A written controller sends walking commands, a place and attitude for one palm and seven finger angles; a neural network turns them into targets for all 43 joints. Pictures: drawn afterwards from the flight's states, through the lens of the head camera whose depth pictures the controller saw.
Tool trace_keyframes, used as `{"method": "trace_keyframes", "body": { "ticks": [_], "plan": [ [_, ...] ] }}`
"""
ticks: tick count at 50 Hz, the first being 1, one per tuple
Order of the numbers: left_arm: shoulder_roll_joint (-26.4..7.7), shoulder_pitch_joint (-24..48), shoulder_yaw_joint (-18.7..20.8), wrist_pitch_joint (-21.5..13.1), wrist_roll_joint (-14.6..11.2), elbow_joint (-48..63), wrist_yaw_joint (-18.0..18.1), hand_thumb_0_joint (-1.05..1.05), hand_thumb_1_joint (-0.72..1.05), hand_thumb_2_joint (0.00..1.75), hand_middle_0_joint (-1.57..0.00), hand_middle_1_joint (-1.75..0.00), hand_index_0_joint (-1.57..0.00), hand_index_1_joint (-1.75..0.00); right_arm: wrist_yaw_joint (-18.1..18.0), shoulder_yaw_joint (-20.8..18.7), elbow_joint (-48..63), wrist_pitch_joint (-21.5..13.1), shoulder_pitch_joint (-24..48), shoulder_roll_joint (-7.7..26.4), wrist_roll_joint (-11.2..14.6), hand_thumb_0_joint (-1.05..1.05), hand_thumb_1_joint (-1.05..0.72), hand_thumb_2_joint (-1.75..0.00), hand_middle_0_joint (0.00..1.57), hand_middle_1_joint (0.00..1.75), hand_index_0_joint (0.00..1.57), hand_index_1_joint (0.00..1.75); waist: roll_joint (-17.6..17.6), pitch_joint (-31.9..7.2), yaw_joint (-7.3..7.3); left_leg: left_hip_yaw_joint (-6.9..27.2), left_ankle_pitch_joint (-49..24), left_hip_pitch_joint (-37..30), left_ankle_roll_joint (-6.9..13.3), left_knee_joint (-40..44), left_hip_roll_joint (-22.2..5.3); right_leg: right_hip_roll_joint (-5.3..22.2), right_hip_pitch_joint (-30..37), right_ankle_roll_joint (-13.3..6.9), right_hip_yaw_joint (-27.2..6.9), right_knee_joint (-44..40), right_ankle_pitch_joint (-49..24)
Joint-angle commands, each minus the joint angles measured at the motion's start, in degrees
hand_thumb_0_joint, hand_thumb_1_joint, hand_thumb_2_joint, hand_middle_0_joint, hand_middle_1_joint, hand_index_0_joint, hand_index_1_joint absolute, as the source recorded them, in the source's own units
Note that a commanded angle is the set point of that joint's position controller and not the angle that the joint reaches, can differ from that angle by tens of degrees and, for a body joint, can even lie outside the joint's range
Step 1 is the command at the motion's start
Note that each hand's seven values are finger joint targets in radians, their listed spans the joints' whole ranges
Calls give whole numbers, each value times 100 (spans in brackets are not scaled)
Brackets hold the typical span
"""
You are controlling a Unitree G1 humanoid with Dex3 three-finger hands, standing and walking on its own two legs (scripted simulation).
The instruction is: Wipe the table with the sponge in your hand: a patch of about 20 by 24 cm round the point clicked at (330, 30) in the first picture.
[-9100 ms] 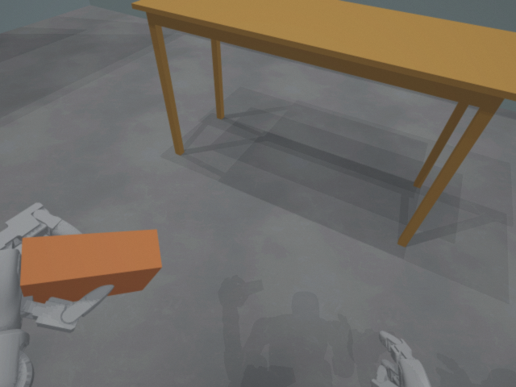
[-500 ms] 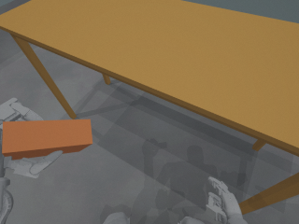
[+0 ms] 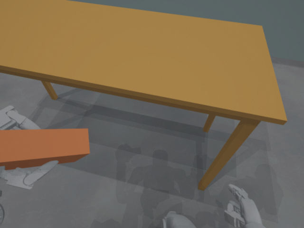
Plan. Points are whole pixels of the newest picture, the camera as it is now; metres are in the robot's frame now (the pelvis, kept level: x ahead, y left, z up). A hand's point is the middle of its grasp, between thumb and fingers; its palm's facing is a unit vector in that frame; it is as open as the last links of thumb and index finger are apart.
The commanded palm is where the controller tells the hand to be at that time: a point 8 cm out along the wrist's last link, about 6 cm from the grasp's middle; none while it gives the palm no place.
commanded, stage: turn to face it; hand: left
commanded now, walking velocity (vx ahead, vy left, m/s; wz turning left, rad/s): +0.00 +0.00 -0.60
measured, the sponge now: (57, 148) +0.23 +0.21 +0.15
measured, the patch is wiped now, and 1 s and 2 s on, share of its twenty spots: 0.00 0.00 0.00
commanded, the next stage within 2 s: take the last steps up to it in 0.88 s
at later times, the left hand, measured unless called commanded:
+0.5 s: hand (96, 151) +0.21 +0.12 +0.19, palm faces +0.12 -0.86 -0.50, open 9.1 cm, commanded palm +0.17 +0.18 +0.19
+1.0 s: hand (167, 184) +0.17 +0.00 +0.18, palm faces -0.12 -0.83 -0.55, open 9.1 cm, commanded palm +0.14 +0.08 +0.19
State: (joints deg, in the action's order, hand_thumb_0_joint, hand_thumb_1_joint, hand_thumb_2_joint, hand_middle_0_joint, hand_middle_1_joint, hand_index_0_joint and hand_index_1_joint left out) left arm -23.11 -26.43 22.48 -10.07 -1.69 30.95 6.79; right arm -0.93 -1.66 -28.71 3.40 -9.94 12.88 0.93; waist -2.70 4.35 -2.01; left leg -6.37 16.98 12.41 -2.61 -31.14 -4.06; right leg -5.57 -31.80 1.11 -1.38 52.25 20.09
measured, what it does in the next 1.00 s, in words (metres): walks backwards, turning right: right foot, then left foot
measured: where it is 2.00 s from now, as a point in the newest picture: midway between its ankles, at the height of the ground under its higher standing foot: outside the picture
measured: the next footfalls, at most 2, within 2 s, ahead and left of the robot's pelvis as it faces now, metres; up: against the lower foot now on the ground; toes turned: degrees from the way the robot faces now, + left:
right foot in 0.14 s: +0.06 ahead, -0.13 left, +0.00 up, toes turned -11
left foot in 0.52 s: +0.01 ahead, +0.10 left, +0.00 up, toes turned -13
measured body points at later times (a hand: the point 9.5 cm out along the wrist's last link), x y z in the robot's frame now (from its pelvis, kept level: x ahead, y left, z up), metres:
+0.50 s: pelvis -0.06 -0.04 +0.00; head -0.02 -0.06 +0.45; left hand +0.20 +0.17 +0.21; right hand +0.02 -0.34 -0.09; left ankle -0.03 +0.11 -0.71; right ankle +0.02 -0.12 -0.73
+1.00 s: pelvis -0.14 -0.08 +0.01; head -0.10 -0.13 +0.45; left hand +0.17 +0.05 +0.21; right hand -0.11 -0.36 -0.10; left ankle -0.09 +0.06 -0.67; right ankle -0.11 -0.16 -0.73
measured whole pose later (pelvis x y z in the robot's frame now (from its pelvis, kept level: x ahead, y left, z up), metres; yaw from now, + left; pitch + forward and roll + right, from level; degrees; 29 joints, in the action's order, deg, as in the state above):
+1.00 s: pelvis -0.14 -0.08 +0.01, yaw -30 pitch +1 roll +3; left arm -24.1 -31.4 23.2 -12.5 -2.4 33.1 8.0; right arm -1.6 0.0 -33.0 0.6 -9.4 11.5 0.3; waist -0.2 6.9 1.6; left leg -3.0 26.3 22.6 -3.7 -53.4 -1.7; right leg -2.7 -19.9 -5.9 1.5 29.5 10.3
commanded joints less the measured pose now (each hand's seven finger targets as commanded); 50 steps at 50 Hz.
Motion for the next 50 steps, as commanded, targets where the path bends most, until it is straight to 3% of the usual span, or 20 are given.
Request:
{"method": "trace_keyframes", "body": {
  "ticks": [1,5,6,7,8,11,15,20,24,25,27,28,32,37,38,39,40,43,46,50],
  "plan": [
    [-574,453,280,-368,-44,1343,132,0,10,130,-120,-160,-120,-160,45,-160,771,-559,209,680,97,0,-90,-90,20,30,20,30,1725,-141,45,73,-1322,370,685,914,-1769,710,473,235,483,-115,772],
    [-695,827,250,-297,53,1066,187,0,10,130,-120,-160,-120,-160,63,-184,666,-775,-47,799,51,0,-90,-90,20,30,20,30,1307,-466,117,-161,-1816,224,257,-422,-1466,452,1939,143,848,-2153,-475],
    [-781,1029,311,-315,61,1069,199,0,10,130,-120,-160,-120,-160,85,-153,680,-782,17,728,64,0,-90,-90,20,30,20,30,570,-579,122,-253,-1188,628,88,-1302,-1164,907,2383,-115,230,-2559,-1387],
    [-1152,919,648,-366,54,988,271,0,10,130,-120,-160,-120,-160,68,-89,742,-765,122,525,51,0,-90,-90,20,30,20,30,-916,-724,83,-389,738,1551,-192,-2519,-414,1935,2875,-719,-1543,-2853,-3512],
    [-1180,621,823,-299,-89,815,276,0,10,130,-120,-160,-120,-160,47,-134,800,-690,305,555,78,0,-90,-90,20,30,20,30,-1622,-1068,-43,276,1866,1745,-241,-3456,-99,2420,2550,-935,-2636,-3299,-3301],
    [-1206,-198,1071,-392,-251,1583,302,0,10,130,-120,-160,-120,-160,122,45,668,-328,499,322,-16,0,-90,-90,20,30,20,30,-94,-1466,8,914,1125,1993,-260,-3949,-213,2256,2912,-1156,-2267,-3037,-2042],
    [-1079,-537,1072,-453,-265,1605,330,0,10,130,-120,-160,-120,-160,104,-4,571,-163,611,352,-44,0,-90,-90,20,30,20,30,-221,-1460,78,638,1055,1422,-274,-2580,-95,1980,2516,-1102,-1816,-3235,-1860],
    [-939,-511,911,-354,-206,1266,346,0,10,130,-120,-160,-120,-160,92,-34,593,-102,551,475,-9,0,-90,-90,20,30,20,30,-406,-1254,-2,457,1101,730,-145,-1185,160,1861,1854,-1111,-2193,-3515,-913],
    [-912,-220,708,-331,-130,1219,273,0,10,130,-120,-160,-120,-160,62,-62,617,-102,287,571,0,0,-90,-90,20,30,20,30,-296,-1227,108,287,657,-504,96,439,119,1430,1025,-629,-2007,-3485,54],
    [-907,-21,615,-358,-149,1373,242,0,10,130,-120,-160,-120,-160,7,-93,677,-152,283,632,8,0,-90,-90,20,30,20,30,44,-1063,127,540,654,-877,271,960,-208,1103,632,-468,-1829,-3091,155],
    [-935,176,703,-441,-76,1429,193,0,10,130,-120,-160,-120,-160,-79,-137,782,-292,453,751,0,0,-90,-90,20,30,20,30,1831,-757,62,1915,623,-559,1078,1764,-1936,227,-80,14,-504,-612,577],
    [-1004,336,729,-431,18,1523,206,0,10,130,-120,-160,-120,-160,-104,-124,805,-376,496,561,20,0,-90,-90,20,30,20,30,1993,-658,46,1962,711,393,1302,1952,-2292,330,256,97,-143,970,622],
    [-570,301,288,-413,-24,1196,172,0,10,130,-120,-160,-120,-160,-33,-147,679,-686,260,609,81,0,-90,-90,20,30,20,30,1656,-177,45,390,-792,547,872,1182,-1748,752,390,194,343,284,682],
    [-744,858,355,-462,46,1083,237,0,10,130,-120,-160,-120,-160,-13,-155,569,-1014,19,684,42,0,-90,-90,20,30,20,30,1312,-624,131,2,-1147,466,299,-363,-1228,543,2157,98,799,-2427,-643],
    [-931,969,479,-497,83,1052,261,0,10,130,-120,-160,-120,-160,-4,-135,557,-1024,7,555,49,0,-90,-90,20,30,20,30,362,-707,183,-205,-458,743,82,-1256,-799,1184,2330,-227,-71,-2776,-1873],
    [-1194,812,780,-503,30,915,307,0,10,130,-120,-160,-120,-160,-16,-54,633,-1009,194,347,32,0,-90,-90,20,30,20,30,-1078,-930,99,-222,1441,1608,-123,-2350,-93,2182,2576,-764,-1724,-3078,-3056],
    [-1303,486,947,-424,-100,915,320,0,10,130,-120,-160,-120,-160,-23,-174,668,-944,377,494,82,0,-90,-90,20,30,20,30,-1466,-1186,-36,453,1780,1575,-104,-3311,21,2490,2267,-823,-2619,-3510,-2485],
    [-1070,-333,997,-527,-174,1315,323,0,10,130,-120,-160,-120,-160,-9,76,463,-676,460,193,-45,0,-90,-90,20,30,20,30,-72,-1379,112,818,997,1901,-156,-3619,-87,2198,2913,-1117,-1718,-3019,-3189],
    [-1048,-576,1070,-605,-150,1310,350,0,10,130,-120,-160,-120,-160,-60,25,470,-579,502,234,-61,0,-90,-90,20,30,20,30,-238,-1623,165,573,972,1359,-118,-2471,-4,2039,3007,-1062,-1219,-2944,-3774],
    [-959,-601,964,-547,-149,1028,339,0,10,130,-120,-160,-120,-160,-149,-31,480,-591,483,340,-36,0,-90,-90,20,30,20,30,-366,-1449,92,469,948,924,42,-1392,164,2025,2627,-1071,-1463,-3375,-2431]
  ]
}}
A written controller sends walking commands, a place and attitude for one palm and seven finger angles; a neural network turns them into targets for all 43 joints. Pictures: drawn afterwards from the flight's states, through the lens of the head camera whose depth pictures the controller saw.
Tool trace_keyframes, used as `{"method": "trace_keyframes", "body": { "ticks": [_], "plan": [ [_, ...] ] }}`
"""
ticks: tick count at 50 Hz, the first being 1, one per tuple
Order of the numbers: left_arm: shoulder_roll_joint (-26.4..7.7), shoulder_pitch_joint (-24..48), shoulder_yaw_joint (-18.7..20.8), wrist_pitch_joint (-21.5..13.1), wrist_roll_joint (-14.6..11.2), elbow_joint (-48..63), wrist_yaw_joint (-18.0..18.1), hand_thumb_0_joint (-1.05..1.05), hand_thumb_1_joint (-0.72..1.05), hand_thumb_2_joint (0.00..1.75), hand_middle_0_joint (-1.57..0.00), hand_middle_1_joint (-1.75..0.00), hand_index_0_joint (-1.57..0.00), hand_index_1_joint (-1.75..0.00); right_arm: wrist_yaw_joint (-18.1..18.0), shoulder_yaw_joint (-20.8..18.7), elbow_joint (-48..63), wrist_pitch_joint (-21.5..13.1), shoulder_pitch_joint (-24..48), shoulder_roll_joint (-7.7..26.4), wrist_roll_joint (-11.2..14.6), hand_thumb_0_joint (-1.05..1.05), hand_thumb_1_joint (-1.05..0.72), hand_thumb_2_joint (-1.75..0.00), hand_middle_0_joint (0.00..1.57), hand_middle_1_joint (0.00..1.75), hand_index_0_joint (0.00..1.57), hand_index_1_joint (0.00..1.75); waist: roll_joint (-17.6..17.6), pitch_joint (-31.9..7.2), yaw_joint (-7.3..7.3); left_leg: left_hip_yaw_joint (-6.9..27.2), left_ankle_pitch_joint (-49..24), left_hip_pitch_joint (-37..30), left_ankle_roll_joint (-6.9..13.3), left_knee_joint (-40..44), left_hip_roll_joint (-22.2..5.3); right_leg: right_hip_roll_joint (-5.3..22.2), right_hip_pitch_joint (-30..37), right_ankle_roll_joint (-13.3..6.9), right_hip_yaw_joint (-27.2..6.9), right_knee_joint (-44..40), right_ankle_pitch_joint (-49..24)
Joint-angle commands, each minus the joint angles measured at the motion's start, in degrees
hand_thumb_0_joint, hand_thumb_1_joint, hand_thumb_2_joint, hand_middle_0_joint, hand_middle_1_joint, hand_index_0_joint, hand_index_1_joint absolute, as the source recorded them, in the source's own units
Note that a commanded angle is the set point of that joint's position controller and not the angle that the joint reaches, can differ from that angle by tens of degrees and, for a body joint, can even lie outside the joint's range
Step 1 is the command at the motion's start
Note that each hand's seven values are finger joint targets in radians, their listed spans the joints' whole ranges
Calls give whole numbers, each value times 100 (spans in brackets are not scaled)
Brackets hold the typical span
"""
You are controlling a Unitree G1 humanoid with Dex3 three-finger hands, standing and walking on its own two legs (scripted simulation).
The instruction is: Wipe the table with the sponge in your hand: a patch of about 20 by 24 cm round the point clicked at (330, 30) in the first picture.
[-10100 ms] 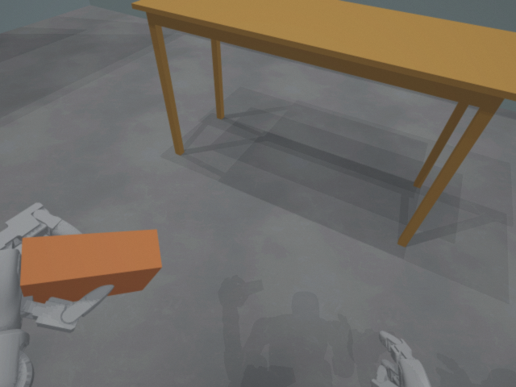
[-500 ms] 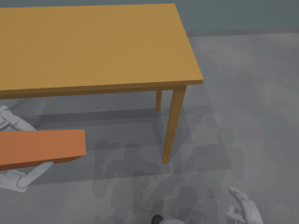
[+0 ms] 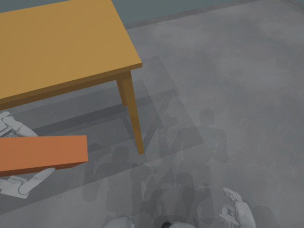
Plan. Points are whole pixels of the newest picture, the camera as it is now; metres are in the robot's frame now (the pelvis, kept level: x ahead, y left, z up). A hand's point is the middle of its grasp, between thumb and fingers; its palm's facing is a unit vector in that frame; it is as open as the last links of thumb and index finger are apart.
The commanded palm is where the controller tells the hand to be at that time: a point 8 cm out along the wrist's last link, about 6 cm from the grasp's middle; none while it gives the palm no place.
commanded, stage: take the last steps up to it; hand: left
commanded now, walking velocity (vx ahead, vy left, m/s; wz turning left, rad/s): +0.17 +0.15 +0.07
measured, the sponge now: (54, 154) +0.24 +0.19 +0.15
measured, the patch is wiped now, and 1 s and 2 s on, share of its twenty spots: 0.00 0.00 0.00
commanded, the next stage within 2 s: come to a stop and stand still in 1.02 s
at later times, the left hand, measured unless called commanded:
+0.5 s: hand (2, 179) +0.18 +0.25 +0.17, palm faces +0.44 -0.78 -0.44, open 9.1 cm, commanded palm +0.13 +0.29 +0.18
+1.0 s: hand out of the picture +0.25 +0.31 +0.17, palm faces +0.41 -0.76 -0.50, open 9.1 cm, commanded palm +0.19 +0.36 +0.18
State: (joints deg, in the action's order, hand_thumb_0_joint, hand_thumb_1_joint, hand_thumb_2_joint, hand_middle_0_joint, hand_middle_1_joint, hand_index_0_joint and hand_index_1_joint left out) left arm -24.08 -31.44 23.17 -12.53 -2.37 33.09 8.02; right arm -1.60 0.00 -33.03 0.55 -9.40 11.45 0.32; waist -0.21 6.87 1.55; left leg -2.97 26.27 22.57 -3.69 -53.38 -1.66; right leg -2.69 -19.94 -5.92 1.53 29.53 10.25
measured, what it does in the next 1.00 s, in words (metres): steps on the spot: left foot, then left foot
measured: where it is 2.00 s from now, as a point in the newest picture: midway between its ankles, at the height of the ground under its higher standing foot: outside the picture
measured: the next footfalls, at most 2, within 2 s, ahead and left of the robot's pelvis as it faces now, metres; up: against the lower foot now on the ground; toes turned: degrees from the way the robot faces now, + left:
left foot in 0.16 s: +0.01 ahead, +0.13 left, +0.00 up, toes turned +3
left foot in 0.74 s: +0.02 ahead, +0.20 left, +0.00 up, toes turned +9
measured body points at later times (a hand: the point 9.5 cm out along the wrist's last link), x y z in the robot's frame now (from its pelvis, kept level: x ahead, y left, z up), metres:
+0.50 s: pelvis -0.02 +0.00 +0.00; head -0.01 -0.02 +0.45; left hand +0.15 +0.29 +0.19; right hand +0.15 -0.22 -0.11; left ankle -0.05 +0.14 -0.67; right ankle +0.05 -0.06 -0.74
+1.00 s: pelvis +0.04 +0.07 -0.01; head +0.07 +0.04 +0.43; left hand +0.22 +0.34 +0.20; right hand +0.20 -0.14 -0.13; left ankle -0.02 +0.19 -0.73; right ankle +0.06 -0.01 -0.74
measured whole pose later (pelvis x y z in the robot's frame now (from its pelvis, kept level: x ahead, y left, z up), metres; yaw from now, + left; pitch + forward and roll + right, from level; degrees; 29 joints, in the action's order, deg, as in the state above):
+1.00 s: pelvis +0.04 +0.07 -0.01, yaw +3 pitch +0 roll +0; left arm -21.8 -25.8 20.2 -14.1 -0.3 27.6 8.2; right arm -2.4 0.3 -36.2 -6.1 -12.8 9.6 0.4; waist 3.1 3.3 0.1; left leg -5.5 24.3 14.4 -0.3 -41.6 -3.1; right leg 1.6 -18.4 -2.8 9.9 36.4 18.1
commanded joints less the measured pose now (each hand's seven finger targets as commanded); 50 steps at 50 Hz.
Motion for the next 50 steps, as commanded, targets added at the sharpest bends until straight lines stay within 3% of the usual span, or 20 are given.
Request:
{"method": "trace_keyframes", "body": {
  "ticks": [1,6,8,11,14,16,18,19,24,30,34,35,37,38,41,46,47,48,49,50],
  "plan": [
    [-846,-126,856,-284,-59,727,223,0,10,130,-120,-160,-120,-160,-96,-193,903,-317,365,500,28,0,-90,-90,20,30,20,30,-586,-1730,-275,92,-22,-232,207,1100,-8,1697,1407,-328,-1814,-1224,-1043],
    [-780,81,510,-227,46,711,225,0,10,130,-120,-160,-120,-160,-133,-281,840,-337,107,663,28,0,-90,-90,20,30,20,30,-288,-1480,-131,-63,-370,-1217,492,2944,60,1443,917,110,-1677,-1588,1487],
    [-816,300,447,-301,74,858,199,0,10,130,-120,-160,-120,-160,-154,-349,920,-381,120,810,2,0,-90,-90,20,30,20,30,250,-1164,-125,498,159,-1139,816,3567,-427,965,670,402,-1401,-1221,2051],
    [-799,752,398,-401,165,984,193,0,10,130,-120,-160,-120,-160,-194,-291,887,-485,269,817,-8,0,-90,-90,20,30,20,30,1459,-546,-119,1402,1654,6,1176,4237,-1126,275,519,576,-326,325,1637],
    [-672,720,357,-347,197,418,155,0,10,130,-120,-160,-120,-160,-216,-329,759,-639,212,819,-28,0,-90,-90,20,30,20,30,1140,-575,-168,998,796,501,1111,3556,-993,364,1113,636,-10,374,997],
    [-672,902,337,-371,199,268,141,0,10,130,-120,-160,-120,-160,-216,-328,716,-676,168,792,-42,0,-90,-90,20,30,20,30,345,-440,-108,616,874,726,863,2827,-510,797,1034,433,-731,-563,1712],
    [-674,1052,296,-376,208,110,114,0,10,130,-120,-160,-120,-160,-146,-403,654,-634,147,717,-6,0,-90,-90,20,30,20,30,-1011,-629,-189,-19,524,934,518,581,143,2271,946,-201,-3319,-1990,3355],
    [-756,1337,319,-429,184,257,109,0,10,130,-120,-160,-120,-160,-113,-384,654,-634,262,725,-32,0,-90,-90,20,30,20,30,-945,-558,-201,380,258,946,438,-373,90,2601,677,-383,-3773,-2375,3533],
    [-860,896,404,-583,170,385,67,0,10,130,-120,-160,-120,-160,-92,-263,491,-567,186,597,-67,0,-90,-90,20,30,20,30,-464,-1020,-151,314,-664,679,288,-307,-219,2162,894,-335,-1696,-1761,810],
    [-783,681,481,-430,124,416,186,0,10,130,-120,-160,-120,-160,-156,-208,628,-639,220,451,-88,0,-90,-90,20,30,20,30,-998,-1254,-256,-374,-436,-465,394,1701,36,1939,759,-256,-1355,-1668,1532],
    [-630,957,334,-377,109,352,208,0,10,130,-120,-160,-120,-160,-221,-268,645,-654,94,508,-50,0,-90,-90,20,30,20,30,-683,-1204,-148,-599,-582,-1448,480,3014,123,1454,523,96,-949,-1009,1721],
    [-549,1057,222,-372,86,436,188,0,10,130,-120,-160,-120,-160,-244,-318,670,-649,33,580,-2,0,-90,-90,20,30,20,30,-222,-1143,-94,-288,-642,-1878,605,3340,-170,1171,124,247,-730,-323,1614],
    [-557,1258,217,-453,102,785,182,0,10,130,-120,-160,-120,-160,-198,-368,805,-700,130,773,48,0,-90,-90,20,30,20,30,1338,-1044,-136,1539,-1539,-2338,1296,3834,-1661,341,-1189,667,371,1969,2005],
    [-703,1077,328,-502,136,419,125,0,10,130,-120,-160,-120,-160,-178,-393,672,-755,112,722,67,0,-90,-90,20,30,20,30,1386,-920,-128,1865,-666,-1627,1603,4145,-1911,469,-1273,644,178,2879,2191],
    [-634,1192,213,-526,181,841,115,0,10,130,-120,-160,-120,-160,-140,-342,577,-920,234,603,53,0,-90,-90,20,30,20,30,1437,-497,-174,988,-1300,-1147,1586,3833,-1524,803,-1207,714,271,2672,1617],
    [-649,910,314,-476,129,768,178,0,10,130,-120,-160,-120,-160,-144,-304,477,-1022,104,681,18,0,-90,-90,20,30,20,30,1181,-988,-159,197,-2807,-1129,1001,2666,-1061,371,626,641,902,131,848],
    [-735,882,429,-470,144,590,189,0,10,130,-120,-160,-120,-160,-156,-298,453,-976,136,665,12,0,-90,-90,20,30,20,30,858,-1182,-202,105,-2680,-683,898,1986,-978,538,1413,511,651,-367,220],
    [-893,885,553,-472,177,404,201,0,10,130,-120,-160,-120,-160,-156,-304,462,-902,97,566,23,0,-90,-90,20,30,20,30,-343,-1450,-164,-271,-2009,266,683,664,-509,1428,2291,98,-700,-514,-709],
    [-1045,882,789,-498,98,253,210,0,10,130,-120,-160,-120,-160,-126,-296,586,-869,253,476,25,0,-90,-90,20,30,20,30,-1549,-1452,-203,-405,124,1409,386,-729,165,2679,2754,-551,-2683,-888,-1981],
    [-1016,856,817,-502,-33,136,180,0,10,130,-120,-160,-120,-160,-36,-432,500,-787,119,643,44,0,-90,-90,20,30,20,30,-1690,-1565,-176,345,376,1519,270,-1694,70,2961,2621,-579,-3043,-1036,-1896]
  ]
}}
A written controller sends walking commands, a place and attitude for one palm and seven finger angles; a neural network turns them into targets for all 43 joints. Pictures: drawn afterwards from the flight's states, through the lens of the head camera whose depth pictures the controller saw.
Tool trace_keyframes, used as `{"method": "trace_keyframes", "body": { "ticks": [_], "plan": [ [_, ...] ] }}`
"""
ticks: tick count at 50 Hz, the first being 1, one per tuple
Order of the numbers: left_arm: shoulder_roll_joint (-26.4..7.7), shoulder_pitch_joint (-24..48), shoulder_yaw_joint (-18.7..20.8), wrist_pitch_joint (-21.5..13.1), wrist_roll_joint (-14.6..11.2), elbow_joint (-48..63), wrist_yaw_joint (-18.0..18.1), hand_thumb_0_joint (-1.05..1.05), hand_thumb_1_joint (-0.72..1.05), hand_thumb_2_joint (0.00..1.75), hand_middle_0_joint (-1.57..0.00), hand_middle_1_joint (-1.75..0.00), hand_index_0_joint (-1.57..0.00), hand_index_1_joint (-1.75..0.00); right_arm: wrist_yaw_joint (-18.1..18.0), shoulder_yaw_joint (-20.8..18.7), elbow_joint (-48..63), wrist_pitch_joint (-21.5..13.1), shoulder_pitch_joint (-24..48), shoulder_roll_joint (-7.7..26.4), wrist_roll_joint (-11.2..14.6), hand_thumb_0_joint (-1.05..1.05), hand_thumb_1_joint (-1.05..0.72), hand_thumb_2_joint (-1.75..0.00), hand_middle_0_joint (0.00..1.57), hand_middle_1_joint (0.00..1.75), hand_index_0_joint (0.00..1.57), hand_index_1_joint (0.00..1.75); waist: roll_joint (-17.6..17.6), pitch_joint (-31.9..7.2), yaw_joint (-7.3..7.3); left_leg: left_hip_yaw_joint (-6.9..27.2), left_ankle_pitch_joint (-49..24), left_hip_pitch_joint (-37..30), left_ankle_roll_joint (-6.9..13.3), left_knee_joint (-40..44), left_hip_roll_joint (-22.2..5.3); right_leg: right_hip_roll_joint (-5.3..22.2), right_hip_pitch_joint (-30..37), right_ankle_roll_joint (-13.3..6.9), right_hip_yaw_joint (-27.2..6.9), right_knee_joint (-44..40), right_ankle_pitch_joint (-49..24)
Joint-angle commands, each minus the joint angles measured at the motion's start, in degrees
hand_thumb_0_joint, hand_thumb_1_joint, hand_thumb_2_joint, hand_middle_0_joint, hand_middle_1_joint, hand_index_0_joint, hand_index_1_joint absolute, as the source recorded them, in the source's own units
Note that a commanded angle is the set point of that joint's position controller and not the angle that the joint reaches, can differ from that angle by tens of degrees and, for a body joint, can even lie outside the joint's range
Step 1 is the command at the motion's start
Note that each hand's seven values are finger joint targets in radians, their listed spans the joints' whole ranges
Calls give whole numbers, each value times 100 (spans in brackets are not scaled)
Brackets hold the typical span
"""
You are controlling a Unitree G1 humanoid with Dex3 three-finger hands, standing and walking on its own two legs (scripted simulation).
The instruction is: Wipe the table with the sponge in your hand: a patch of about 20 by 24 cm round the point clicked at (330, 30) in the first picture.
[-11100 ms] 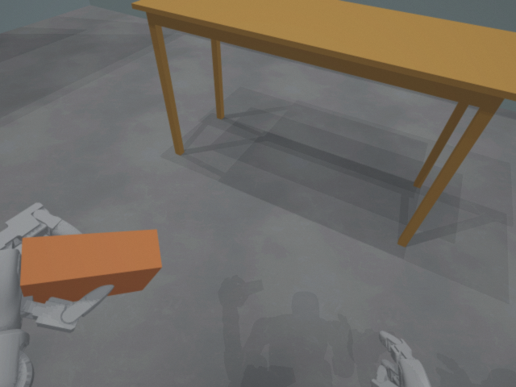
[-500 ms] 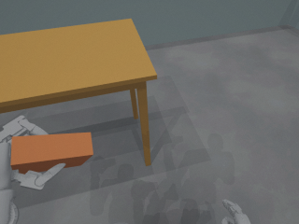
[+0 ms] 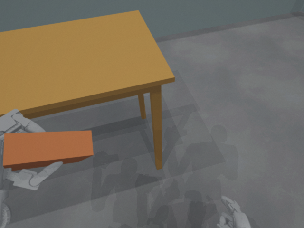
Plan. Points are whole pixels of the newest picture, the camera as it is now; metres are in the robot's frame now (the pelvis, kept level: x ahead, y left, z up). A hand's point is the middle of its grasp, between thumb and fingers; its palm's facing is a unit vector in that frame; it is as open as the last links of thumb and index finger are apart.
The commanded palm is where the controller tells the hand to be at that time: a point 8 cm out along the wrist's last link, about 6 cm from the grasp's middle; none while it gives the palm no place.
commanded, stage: take the last steps up to it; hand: left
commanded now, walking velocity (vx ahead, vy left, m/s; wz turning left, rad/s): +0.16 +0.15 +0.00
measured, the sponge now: (62, 149) +0.24 +0.19 +0.16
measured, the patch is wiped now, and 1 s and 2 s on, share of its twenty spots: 0.00 0.00 0.00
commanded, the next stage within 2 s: come to a stop and stand still in 0.02 s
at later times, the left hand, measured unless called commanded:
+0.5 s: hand (23, 124) +0.28 +0.27 +0.19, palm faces +0.31 -0.84 -0.45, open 9.1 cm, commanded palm +0.22 +0.31 +0.19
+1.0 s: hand (24, 156) +0.21 +0.24 +0.18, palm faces +0.35 -0.85 -0.40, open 9.1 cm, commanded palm +0.17 +0.28 +0.19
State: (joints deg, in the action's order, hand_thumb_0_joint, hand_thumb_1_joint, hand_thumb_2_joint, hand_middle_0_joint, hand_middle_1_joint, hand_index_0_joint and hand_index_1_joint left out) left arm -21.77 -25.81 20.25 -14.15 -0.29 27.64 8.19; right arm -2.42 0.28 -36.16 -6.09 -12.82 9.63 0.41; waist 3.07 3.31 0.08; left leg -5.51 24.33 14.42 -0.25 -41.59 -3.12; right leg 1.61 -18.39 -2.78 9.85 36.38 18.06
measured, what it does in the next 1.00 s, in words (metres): steps on the spot: left foot, then right foot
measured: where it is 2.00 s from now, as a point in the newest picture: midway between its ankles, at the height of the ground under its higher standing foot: outside the picture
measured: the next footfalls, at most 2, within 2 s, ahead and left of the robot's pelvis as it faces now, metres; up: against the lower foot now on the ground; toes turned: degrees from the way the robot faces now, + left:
left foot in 0.28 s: +0.14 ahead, +0.19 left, +0.00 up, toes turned +5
right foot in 0.58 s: +0.07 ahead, -0.05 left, +0.00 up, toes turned -9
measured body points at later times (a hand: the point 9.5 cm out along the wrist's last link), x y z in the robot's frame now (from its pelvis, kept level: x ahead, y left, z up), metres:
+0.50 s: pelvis +0.04 +0.05 +0.01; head +0.09 +0.05 +0.46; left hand +0.25 +0.31 +0.21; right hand +0.22 -0.16 -0.07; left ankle +0.10 +0.19 -0.72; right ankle +0.02 -0.04 -0.70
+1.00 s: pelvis -0.01 +0.01 +0.01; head +0.00 +0.02 +0.46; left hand +0.19 +0.28 +0.20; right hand +0.13 -0.25 -0.07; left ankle -0.01 +0.13 -0.72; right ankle +0.03 -0.04 -0.72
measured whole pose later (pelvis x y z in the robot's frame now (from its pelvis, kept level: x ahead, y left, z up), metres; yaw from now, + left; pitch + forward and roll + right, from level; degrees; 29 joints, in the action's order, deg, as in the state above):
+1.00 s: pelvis -0.01 +0.01 +0.01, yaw -4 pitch -2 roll +1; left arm -21.1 -28.1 19.3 -10.9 -1.6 29.1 9.0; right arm -4.5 -0.8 -34.6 -1.6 -12.8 13.3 0.1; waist -1.3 2.5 -0.8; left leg -4.4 14.9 10.7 -0.1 -28.1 -1.5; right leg -2.1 -14.6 -4.2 8.5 27.4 12.0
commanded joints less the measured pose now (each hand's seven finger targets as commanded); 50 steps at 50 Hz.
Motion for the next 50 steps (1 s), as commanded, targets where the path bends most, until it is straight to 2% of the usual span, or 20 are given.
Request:
{"method": "trace_keyframes", "body": {
  "ticks": [1,2,4,8,11,12,14,15,16,18,20,23,27,29,31,34,37,44,47,50],
  "plan": [
    [-1282,110,1212,-375,-261,693,139,0,10,130,-120,-160,-120,-160,55,-402,789,-64,541,733,31,0,-90,-90,20,30,20,30,-1411,-949,-50,863,319,2440,-106,-3171,12,2522,2174,-993,-3524,-1637,-2687],
    [-1223,-131,1221,-442,-209,752,111,0,10,130,-120,-160,-120,-160,69,-313,770,20,598,631,13,0,-90,-90,20,30,20,30,-947,-775,-46,844,58,2421,-156,-3151,-106,2260,1885,-880,-2773,-1547,-3042],
    [-1050,-335,1086,-554,-131,844,91,0,10,130,-120,-160,-120,-160,79,-246,781,120,685,588,-13,0,-90,-90,20,30,20,30,-870,-716,-18,631,-263,2221,-183,-2518,-213,1893,1590,-608,-1666,-1499,-3717],
    [-1016,-297,957,-497,-99,1429,195,0,10,130,-120,-160,-120,-160,9,-257,991,83,694,558,-62,0,-90,-90,20,30,20,30,-1164,-1003,-95,-75,-586,833,-122,-73,-53,1554,1309,-458,-1062,-1202,-3905],
    [-982,-170,883,-345,-118,1612,272,0,10,130,-120,-160,-120,-160,-111,-278,1051,45,544,557,-86,0,-90,-90,20,30,20,30,-855,-1202,18,-315,-1830,-321,-156,1409,238,1139,1158,-95,-749,-682,-3260],
    [-1012,-27,881,-331,-126,1752,263,0,10,130,-120,-160,-120,-160,-154,-349,1082,53,491,648,-75,0,-90,-90,20,30,20,30,-516,-1188,32,-148,-2401,-772,-128,1726,-21,920,944,77,-705,-374,-2648],
    [-1099,162,912,-332,-153,1849,215,0,10,130,-120,-160,-120,-160,-159,-473,1173,29,380,884,5,0,-90,-90,20,30,20,30,788,-1273,-53,1271,-4734,-1393,443,1866,-1420,138,-73,441,-503,645,670],
    [-987,-15,856,-298,-171,1466,156,0,10,130,-120,-160,-120,-160,-144,-477,1213,-6,333,869,15,0,-90,-90,20,30,20,30,904,-1085,-56,1693,-5375,-1367,704,2059,-1785,-74,-488,462,-597,1413,1662],
    [-1079,8,952,-298,-192,1539,123,0,10,130,-120,-160,-120,-160,-120,-412,1156,-17,372,794,-77,0,-90,-90,20,30,20,30,1463,-1052,17,1978,-5634,-1241,932,2187,-2034,-13,-703,487,-782,1972,1736],
    [-1006,121,836,-308,-152,1929,125,0,10,130,-120,-160,-120,-160,13,-400,1105,-101,322,774,-88,0,-90,-90,20,30,20,30,1293,-1149,23,1391,-5773,-1397,873,1845,-1796,64,-669,436,-849,1772,1136],
    [-879,-87,743,-209,-204,2224,84,0,10,130,-120,-160,-120,-160,126,-422,1182,-179,366,801,-44,0,-90,-90,20,30,20,30,1188,-1288,-26,856,-5285,-1385,639,1798,-1624,-54,-399,439,-629,1257,810],
    [-769,-238,672,-66,-263,2090,40,0,10,130,-120,-160,-120,-160,185,-374,1205,-238,329,828,-77,0,-90,-90,20,30,20,30,1387,-1026,52,828,-4363,-771,569,1989,-1690,-145,51,453,-482,523,712],
    [-869,-190,858,61,-281,1578,66,0,10,130,-120,-160,-120,-160,99,-297,1209,-172,379,800,-26,0,-90,-90,20,30,20,30,974,-929,26,568,-2788,-103,359,1783,-1464,-153,952,471,-368,-835,-55],
    [-977,-36,906,64,-250,1392,66,0,10,130,-120,-160,-120,-160,67,-265,1231,-102,397,702,23,0,-90,-90,20,30,20,30,84,-951,71,126,-1602,197,42,1117,-916,325,1178,312,-826,-1516,-1271],
    [-999,-146,869,226,-367,1195,62,0,10,130,-120,-160,-120,-160,45,-236,1265,-73,473,580,67,0,-90,-90,20,30,20,30,-1629,-923,-12,59,70,620,-241,-267,58,1466,764,-298,-2348,-1831,-2139],
    [-974,-241,874,169,-311,1257,113,0,10,130,-120,-160,-120,-160,-22,-55,1066,33,707,439,14,0,-90,-90,20,30,20,30,-1080,-967,6,455,241,1202,-249,-1528,79,1581,1197,-531,-1908,-1606,-3296],
    [-970,-170,873,91,-239,1217,176,0,10,130,-120,-160,-120,-160,-138,-55,1041,62,839,509,-18,0,-90,-90,20,30,20,30,-1018,-1007,-42,265,148,1069,-231,-945,83,1441,1440,-512,-1488,-1467,-3826],
    [-877,-82,677,16,-186,1419,246,0,10,130,-120,-160,-120,-160,-192,-188,1056,125,480,726,-66,0,-90,-90,20,30,20,30,-599,-1048,-53,209,-713,-32,-35,1452,154,1226,1329,-244,-1686,-1790,-1728],
    [-920,128,556,-63,-165,1538,233,0,10,130,-120,-160,-120,-160,-212,-294,1138,123,551,960,-19,0,-90,-90,20,30,20,30,370,-853,-130,890,-1857,-533,272,2131,-718,546,817,261,-1483,-1559,-589],
    [-864,489,476,-83,-130,1392,176,0,10,130,-120,-160,-120,-160,-239,-141,1145,90,705,883,-65,0,-90,-90,20,30,20,30,928,-374,-95,1212,-820,833,382,2634,-1003,246,1181,308,-1101,-1062,-270]
  ]
}}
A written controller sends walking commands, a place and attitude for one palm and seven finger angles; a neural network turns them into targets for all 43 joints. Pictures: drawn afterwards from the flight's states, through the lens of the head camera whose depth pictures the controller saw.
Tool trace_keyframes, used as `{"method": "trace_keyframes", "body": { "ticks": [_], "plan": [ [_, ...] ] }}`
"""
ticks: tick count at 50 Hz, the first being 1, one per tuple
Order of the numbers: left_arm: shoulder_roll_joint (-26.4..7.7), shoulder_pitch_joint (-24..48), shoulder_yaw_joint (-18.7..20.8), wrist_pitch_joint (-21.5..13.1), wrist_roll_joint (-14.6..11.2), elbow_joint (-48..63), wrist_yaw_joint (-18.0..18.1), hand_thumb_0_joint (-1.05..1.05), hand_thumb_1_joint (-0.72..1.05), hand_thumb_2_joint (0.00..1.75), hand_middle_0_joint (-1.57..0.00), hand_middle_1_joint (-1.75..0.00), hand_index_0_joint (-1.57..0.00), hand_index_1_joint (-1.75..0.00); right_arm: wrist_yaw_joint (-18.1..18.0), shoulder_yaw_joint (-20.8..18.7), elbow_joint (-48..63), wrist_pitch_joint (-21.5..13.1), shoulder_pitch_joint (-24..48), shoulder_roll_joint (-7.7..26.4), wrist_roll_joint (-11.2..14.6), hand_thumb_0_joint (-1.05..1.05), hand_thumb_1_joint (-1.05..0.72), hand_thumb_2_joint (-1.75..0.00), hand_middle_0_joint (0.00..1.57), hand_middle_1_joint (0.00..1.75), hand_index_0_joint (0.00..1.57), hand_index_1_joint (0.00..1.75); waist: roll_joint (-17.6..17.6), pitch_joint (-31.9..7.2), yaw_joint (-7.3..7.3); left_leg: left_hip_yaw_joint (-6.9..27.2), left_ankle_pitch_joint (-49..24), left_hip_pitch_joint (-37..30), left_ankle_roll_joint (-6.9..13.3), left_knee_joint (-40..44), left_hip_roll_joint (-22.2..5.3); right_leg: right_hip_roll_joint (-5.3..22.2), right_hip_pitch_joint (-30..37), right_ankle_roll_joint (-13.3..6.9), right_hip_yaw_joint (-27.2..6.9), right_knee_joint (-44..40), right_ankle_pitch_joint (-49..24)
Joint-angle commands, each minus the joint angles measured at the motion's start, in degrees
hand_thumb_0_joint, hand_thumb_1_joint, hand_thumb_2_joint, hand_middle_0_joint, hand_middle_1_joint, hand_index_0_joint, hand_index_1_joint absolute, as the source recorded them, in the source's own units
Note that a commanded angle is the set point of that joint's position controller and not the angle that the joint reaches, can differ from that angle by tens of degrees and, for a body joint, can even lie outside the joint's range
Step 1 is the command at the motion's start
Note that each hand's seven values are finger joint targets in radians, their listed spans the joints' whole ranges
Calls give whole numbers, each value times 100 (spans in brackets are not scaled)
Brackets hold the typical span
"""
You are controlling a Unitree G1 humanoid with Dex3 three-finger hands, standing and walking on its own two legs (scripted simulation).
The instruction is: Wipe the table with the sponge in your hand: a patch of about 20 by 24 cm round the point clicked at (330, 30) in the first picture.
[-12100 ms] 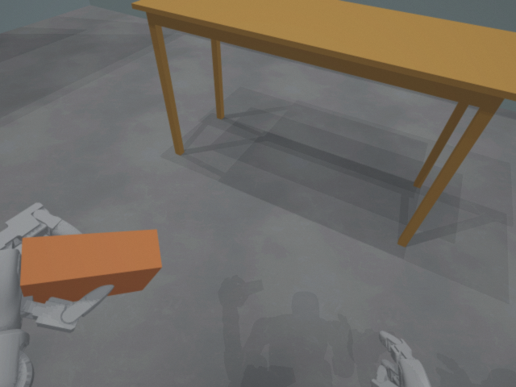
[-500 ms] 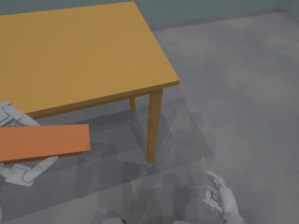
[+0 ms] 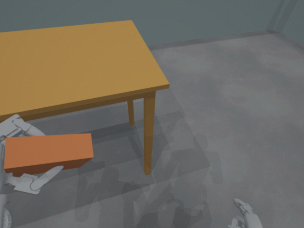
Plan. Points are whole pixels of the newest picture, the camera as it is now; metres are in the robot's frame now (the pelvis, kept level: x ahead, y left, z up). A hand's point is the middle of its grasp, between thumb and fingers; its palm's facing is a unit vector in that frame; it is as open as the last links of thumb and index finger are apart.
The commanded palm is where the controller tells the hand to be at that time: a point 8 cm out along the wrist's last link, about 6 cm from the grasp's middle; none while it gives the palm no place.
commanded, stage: come to a stop and stand still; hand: left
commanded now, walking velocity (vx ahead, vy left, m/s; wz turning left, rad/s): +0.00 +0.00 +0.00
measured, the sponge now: (62, 154) +0.22 +0.20 +0.15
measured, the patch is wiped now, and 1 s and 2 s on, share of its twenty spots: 0.00 0.00 0.00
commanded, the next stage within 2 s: look again from close up in 0.48 s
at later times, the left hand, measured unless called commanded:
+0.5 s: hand (27, 164) +0.19 +0.25 +0.16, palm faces +0.37 -0.83 -0.42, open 9.1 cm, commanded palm +0.14 +0.29 +0.18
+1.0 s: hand (29, 139) +0.25 +0.28 +0.15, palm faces +0.31 -0.86 -0.40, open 9.1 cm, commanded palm +0.19 +0.31 +0.18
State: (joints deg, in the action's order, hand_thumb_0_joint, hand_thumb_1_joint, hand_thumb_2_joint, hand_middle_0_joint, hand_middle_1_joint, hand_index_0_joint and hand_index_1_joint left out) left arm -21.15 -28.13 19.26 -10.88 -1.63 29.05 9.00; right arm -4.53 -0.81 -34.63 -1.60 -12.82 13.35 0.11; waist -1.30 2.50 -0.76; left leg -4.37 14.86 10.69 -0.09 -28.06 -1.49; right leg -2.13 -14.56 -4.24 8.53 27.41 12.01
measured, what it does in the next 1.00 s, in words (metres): stands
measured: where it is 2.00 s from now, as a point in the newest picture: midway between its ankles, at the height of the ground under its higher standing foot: outside the picture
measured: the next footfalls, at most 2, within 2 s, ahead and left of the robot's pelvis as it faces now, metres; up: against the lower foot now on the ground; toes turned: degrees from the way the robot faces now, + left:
left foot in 1.64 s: +0.13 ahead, +0.27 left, +0.00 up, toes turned -2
right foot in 1.80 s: +0.09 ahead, +0.08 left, +0.00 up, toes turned -7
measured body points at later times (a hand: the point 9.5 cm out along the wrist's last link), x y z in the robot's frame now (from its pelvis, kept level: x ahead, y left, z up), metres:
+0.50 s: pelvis -0.03 +0.01 +0.00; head -0.02 +0.01 +0.45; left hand +0.16 +0.29 +0.18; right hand +0.11 -0.22 -0.10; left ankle +0.00 +0.12 -0.74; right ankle +0.04 -0.05 -0.74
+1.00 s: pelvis +0.01 +0.04 +0.00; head +0.05 +0.06 +0.45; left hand +0.23 +0.33 +0.17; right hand +0.17 -0.18 -0.07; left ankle +0.00 +0.12 -0.74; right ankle +0.04 -0.05 -0.74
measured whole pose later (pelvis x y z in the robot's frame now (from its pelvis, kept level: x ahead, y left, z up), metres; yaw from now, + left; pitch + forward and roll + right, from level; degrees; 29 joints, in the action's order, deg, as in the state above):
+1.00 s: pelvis +0.01 +0.04 +0.00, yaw -3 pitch +0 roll +0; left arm -21.3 -21.7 20.2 -12.9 -1.0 22.3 4.0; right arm -1.1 2.5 -32.3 -9.4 -14.4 11.3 -0.5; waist -2.3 4.0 -2.2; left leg -5.2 16.2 10.0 3.0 -26.1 1.1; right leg -2.0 -14.5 -2.8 3.9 24.6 10.2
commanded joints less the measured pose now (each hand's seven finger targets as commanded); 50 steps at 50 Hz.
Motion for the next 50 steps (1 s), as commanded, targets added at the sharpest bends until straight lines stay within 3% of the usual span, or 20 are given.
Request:
{"method": "trace_keyframes", "body": {
  "ticks": [1,5,8,10,13,16,20,24,28,29,30,31,32,33,35,39,40,44,45,50],
  "plan": [
    [-906,804,520,-418,37,1134,87,0,10,130,-120,-160,-120,-160,-29,-33,964,-388,681,489,-13,0,-90,-90,20,30,20,30,1210,-186,-10,1019,429,1460,340,1276,-1135,598,911,453,-947,-88,259],
    [-826,794,488,-351,25,892,33,0,10,130,-120,-160,-120,-160,29,-55,974,-476,481,519,-27,0,-90,-90,20,30,20,30,581,-413,1,636,988,1359,188,858,-658,724,850,406,-1253,-585,435],
    [-849,764,469,-285,14,787,43,0,10,130,-120,-160,-120,-160,83,-54,905,-475,392,433,-20,0,-90,-90,20,30,20,30,-47,-464,40,321,928,804,112,-19,-244,1218,234,287,-2034,-1511,1479],
    [-895,914,494,-224,21,825,67,0,10,130,-120,-160,-120,-160,132,-48,897,-441,414,409,-41,0,-90,-90,20,30,20,30,-342,-539,71,348,689,592,71,-568,-88,1561,-15,170,-2355,-1865,1905],
    [-908,714,481,-181,10,869,107,0,10,130,-120,-160,-120,-160,128,18,860,-383,454,333,-51,0,-90,-90,20,30,20,30,-252,-630,46,435,473,354,100,-310,-65,1582,93,-4,-2080,-1767,1644],
    [-968,654,521,-207,-13,1004,114,0,10,130,-120,-160,-120,-160,93,54,904,-330,523,342,-78,0,-90,-90,20,30,20,30,190,-535,27,584,461,263,162,365,-228,1232,95,164,-1682,-1550,1706],
    [-944,769,511,-242,44,982,88,0,10,130,-120,-160,-120,-160,68,53,984,-326,557,435,-68,0,-90,-90,20,30,20,30,641,-204,17,887,1182,1059,243,1086,-486,772,491,349,-1420,-1217,1619],
    [-906,533,547,-297,49,813,105,0,10,130,-120,-160,-120,-160,52,25,943,-410,453,453,-42,0,-90,-90,20,30,20,30,650,-534,10,937,480,1057,260,1078,-602,618,1051,363,-1219,-769,220],
    [-827,450,517,-316,46,686,76,0,10,130,-120,-160,-120,-160,59,13,925,-480,425,470,-19,0,-90,-90,20,30,20,30,370,-460,-8,923,877,1443,245,1133,-605,628,1181,400,-1260,-679,331],
    [-5631,6779,3888,-888,848,2443,-13,0,10,130,-120,-160,-120,-160,71,-146,713,-883,-475,706,-161,0,-90,-90,20,30,20,30,-437,233,3,160,-29,1269,251,157,-292,566,78,1322,-1343,-1198,-268],
    [-3958,5983,2745,-915,382,217,-172,0,10,130,-120,-160,-120,-160,93,24,370,-986,66,302,-17,0,-90,-90,20,30,20,30,784,-586,17,513,72,643,182,25,-455,1401,-27,256,-1470,-939,551],
    [-1870,3596,1398,-731,141,-1374,-381,0,10,130,-120,-160,-120,-160,169,-56,412,-1051,-104,336,-68,0,-90,-90,20,30,20,30,774,-1111,-58,503,95,9,66,189,-119,994,218,20,-1812,-696,38],
    [-1097,2305,735,-754,-8,-1421,-557,0,10,130,-120,-160,-120,-160,234,-102,853,-1067,19,451,53,0,-90,-90,20,30,20,30,781,-996,-216,271,331,56,98,162,25,995,263,383,-1920,-1022,294],
    [-613,1402,329,-773,-212,-970,-577,0,10,130,-120,-160,-120,-160,361,-66,924,-1039,57,432,138,0,-90,-90,20,30,20,30,775,-868,-218,323,571,259,178,395,26,1052,541,537,-1893,-1202,825],
    [-277,481,18,-703,-235,-469,-590,0,10,130,-120,-160,-120,-160,522,-58,1009,-1007,187,448,196,0,-90,-90,20,30,20,30,249,-696,-255,417,574,387,232,703,-76,848,652,598,-1653,-1196,1049],
    [-1066,592,758,-577,-107,32,-390,0,10,130,-120,-160,-120,-160,389,-17,1128,-1010,330,520,135,0,-90,-90,20,30,20,30,-783,-489,-213,586,547,622,208,980,-239,572,536,439,-1365,-1141,1065],
    [-1472,869,1104,-590,-87,276,-330,0,10,130,-120,-160,-120,-160,354,1,1159,-998,380,574,108,0,-90,-90,20,30,20,30,-358,-462,-187,584,451,597,177,1057,-196,535,477,379,-1386,-1081,1074],
    [-1350,1462,1118,-740,-58,841,-317,0,10,130,-120,-160,-120,-160,272,47,1221,-1078,429,490,-8,0,-90,-90,20,30,20,30,570,-727,-126,600,-12,459,240,959,-256,541,732,267,-1404,-678,19],
    [-1507,1763,1207,-763,-52,1121,-295,0,10,130,-120,-160,-120,-160,272,66,1228,-1102,471,479,-34,0,-90,-90,20,30,20,30,756,-776,-118,630,-146,385,213,953,-268,517,748,262,-1408,-576,-198],
    [-889,1472,692,-693,-42,1042,-293,0,10,130,-120,-160,-120,-160,345,26,1153,-1187,414,477,-57,0,-90,-90,20,30,20,30,708,-1289,-67,482,-1777,-165,44,488,-184,527,1075,206,-1244,-271,-1959]
  ]
}}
